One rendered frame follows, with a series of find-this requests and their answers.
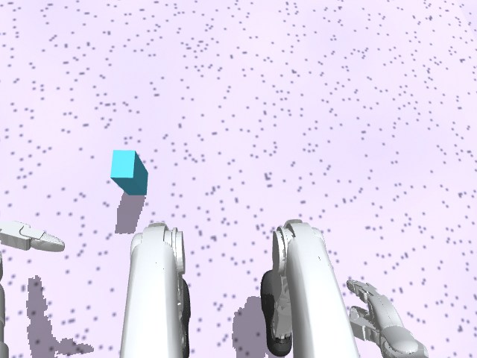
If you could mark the left robot hand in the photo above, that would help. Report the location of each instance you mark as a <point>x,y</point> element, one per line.
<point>22,236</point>

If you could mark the right robot foot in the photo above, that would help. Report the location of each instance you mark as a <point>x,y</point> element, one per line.
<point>278,347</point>

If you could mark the carton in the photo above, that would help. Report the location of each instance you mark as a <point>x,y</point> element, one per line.
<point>129,172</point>

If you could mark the right robot arm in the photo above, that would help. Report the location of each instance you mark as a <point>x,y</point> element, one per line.
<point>398,342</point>

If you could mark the right robot hand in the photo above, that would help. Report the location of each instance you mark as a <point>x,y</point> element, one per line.
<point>366,325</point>

